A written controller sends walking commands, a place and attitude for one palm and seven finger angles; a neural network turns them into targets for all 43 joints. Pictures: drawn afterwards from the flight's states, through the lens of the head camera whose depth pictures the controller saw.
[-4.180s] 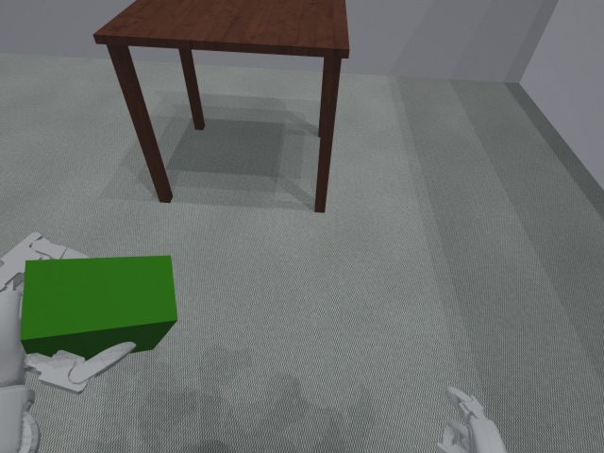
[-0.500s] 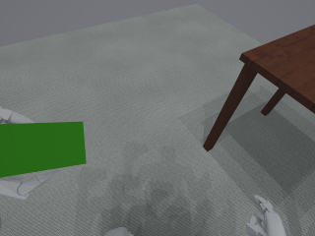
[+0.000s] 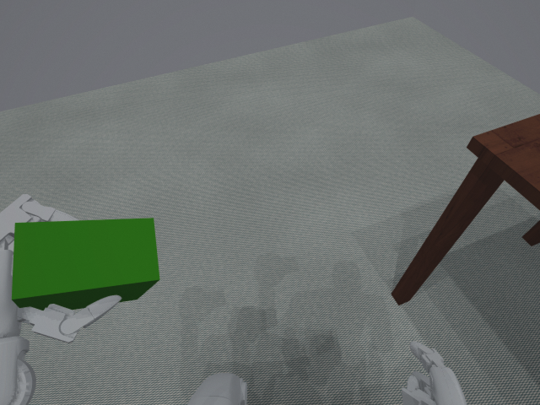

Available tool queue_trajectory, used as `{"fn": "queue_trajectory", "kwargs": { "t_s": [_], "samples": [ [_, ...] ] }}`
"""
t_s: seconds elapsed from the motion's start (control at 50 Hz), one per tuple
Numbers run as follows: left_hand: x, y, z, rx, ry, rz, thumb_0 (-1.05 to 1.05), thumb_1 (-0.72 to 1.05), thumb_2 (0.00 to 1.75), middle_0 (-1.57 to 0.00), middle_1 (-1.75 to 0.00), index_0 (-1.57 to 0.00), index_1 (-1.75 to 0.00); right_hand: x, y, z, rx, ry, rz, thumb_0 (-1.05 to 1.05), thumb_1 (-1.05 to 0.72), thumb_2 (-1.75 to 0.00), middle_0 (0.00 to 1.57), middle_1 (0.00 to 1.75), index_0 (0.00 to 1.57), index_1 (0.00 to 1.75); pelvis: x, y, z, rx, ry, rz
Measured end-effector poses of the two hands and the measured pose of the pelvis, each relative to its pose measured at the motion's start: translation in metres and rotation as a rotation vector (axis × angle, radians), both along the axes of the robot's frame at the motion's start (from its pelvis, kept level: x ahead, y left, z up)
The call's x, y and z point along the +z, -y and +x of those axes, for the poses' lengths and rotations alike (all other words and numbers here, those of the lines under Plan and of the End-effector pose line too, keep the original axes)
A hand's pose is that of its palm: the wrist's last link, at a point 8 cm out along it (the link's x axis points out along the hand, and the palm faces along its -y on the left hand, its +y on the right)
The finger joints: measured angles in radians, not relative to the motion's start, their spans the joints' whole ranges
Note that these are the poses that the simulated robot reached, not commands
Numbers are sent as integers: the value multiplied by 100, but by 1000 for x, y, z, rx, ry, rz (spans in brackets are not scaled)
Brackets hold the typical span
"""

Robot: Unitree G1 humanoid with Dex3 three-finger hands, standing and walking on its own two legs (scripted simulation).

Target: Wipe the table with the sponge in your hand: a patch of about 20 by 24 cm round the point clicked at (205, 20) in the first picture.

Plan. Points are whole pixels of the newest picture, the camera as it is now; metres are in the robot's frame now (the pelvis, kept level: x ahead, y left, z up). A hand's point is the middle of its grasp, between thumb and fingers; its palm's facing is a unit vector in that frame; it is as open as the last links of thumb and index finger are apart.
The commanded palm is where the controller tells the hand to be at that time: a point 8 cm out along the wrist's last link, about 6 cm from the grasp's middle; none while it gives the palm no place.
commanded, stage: turn to face it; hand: left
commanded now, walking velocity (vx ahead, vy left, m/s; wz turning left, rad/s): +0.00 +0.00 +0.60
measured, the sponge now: (107, 267) +0.24 +0.20 +0.15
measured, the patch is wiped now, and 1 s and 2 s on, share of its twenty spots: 0.00 0.00 0.00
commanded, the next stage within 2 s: none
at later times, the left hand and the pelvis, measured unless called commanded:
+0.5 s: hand (90, 219) +0.27 +0.22 +0.19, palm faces +0.35 -0.82 -0.45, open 10.5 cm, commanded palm +0.23 +0.26 +0.18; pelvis +0.04 +0.00 +0.00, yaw -5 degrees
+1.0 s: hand (159, 229) +0.27 +0.14 +0.18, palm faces +0.10 -0.90 -0.43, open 10.5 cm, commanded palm +0.23 +0.19 +0.18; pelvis -0.02 -0.02 +0.00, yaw -20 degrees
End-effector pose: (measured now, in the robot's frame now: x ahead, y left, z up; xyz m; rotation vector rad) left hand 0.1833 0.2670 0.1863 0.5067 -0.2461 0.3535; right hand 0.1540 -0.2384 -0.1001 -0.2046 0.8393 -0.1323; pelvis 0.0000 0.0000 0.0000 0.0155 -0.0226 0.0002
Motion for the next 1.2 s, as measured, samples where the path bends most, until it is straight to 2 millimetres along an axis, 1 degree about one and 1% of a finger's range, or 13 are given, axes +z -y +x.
{"fn": "queue_trajectory", "kwargs": {
  "t_s": [0.08, 0.14, 0.22, 0.3, 0.38, 0.46, 0.54, 0.62, 0.76, 0.86, 0.96, 1.08, 1.2],
  "samples": [
    [8, -4, 6, -4, -6, 32, -1, -52, 99, -69, -134, -71, -134, 21, 19, 22, -3, 12, -79, 1, -90, -90, 20, 30, 20, 30, 6, 1, 15, 36, -15, 16],
    [15, -15, 8, 9, 29, 57, -1, -52, 99, -69, -134, -71, -134, 32, 20, 40, 12, 28, -129, 1, -91, -90, 20, 30, 19, 30, 4, -4, 27, 51, -25, 18],
    [12, -35, 16, 21, 117, 70, -1, -52, 99, -69, -134, -71, -134, 30, 6, 66, 1, 87, -150, 1, -91, -90, 20, 30, 19, 30, -11, -20, 42, 35, -12, -2],
    [3, -48, 34, 47, 134, 34, -1, -52, 99, -69, -134, -71, -134, 28, -28, 81, 32, 113, -63, 1, -91, -90, 20, 30, 19, 30, -9, -19, 46, 21, 3, -5],
    [7, -33, 44, 22, 113, -10, -1, -53, 99, -69, -134, -71, -134, 31, -59, 85, 87, 155, 55, 1, -90, -90, 20, 30, 20, 30, -2, -14, 47, -18, 1, -20],
    [15, -3, 50, -54, 84, 22, -1, -53, 99, -69, -134, -71, -134, 26, -68, 79, 100, 187, 147, 1, -90, -90, 21, 30, 20, 30, -1, -4, 46, -65, -6, -23],
    [13, 23, 58, -87, 46, 88, -1, -53, 99, -69, -134, -71, -134, 6, -48, 66, 66, 180, 191, 1, -90, -90, 21, 30, 20, 30, -11, 14, 42, -103, 2, -18],
    [4, 44, 67, -106, -7, 58, -1, -53, 99, -69, -134, -71, -134, -8, -5, 38, -18, 99, 148, 1, -90, -90, 21, 30, 20, 30, -10, 24, 34, -148, -2, 8],
    [6, 77, 73, -234, -43, 41, -1, -53, 99, -69, -134, -71, -134, 7, 67, -28, -213, 13, 6, 1, -90, -90, 20, 30, 20, 30, 1, 31, 19, -226, -20, 34],
    [19, 86, 70, -312, 21, 65, -1, -53, 99, -69, -134, -71, -134, 22, 92, -69, -302, 1, -63, 1, -91, -90, 20, 30, 19, 30, 3, 30, 7, -280, -40, 42],
    [16, 81, 63, -344, 53, 39, -1, -53, 99, -69, -134, -71, -134, 31, 89, -98, -342, 11, -81, 1, -91, -90, 20, 30, 19, 30, 1, 21, -8, -334, -51, 40],
    [7, 82, 52, -392, 64, 18, -1, -53, 99, -69, -134, -71, -134, 30, 57, -122, -373, 61, -38, 1, -91, -90, 20, 30, 19, 30, -2, 11, -30, -410, -19, 24],
    [6, 114, 46, -443, 33, 6, -1, -53, 99, -69, -135, -71, -134, 13, 26, -148, -400, 92, 101, 1, -90, -90, 20, 30, 20, 30, 0, 17, -48, -507, -5, -19]
  ]
}}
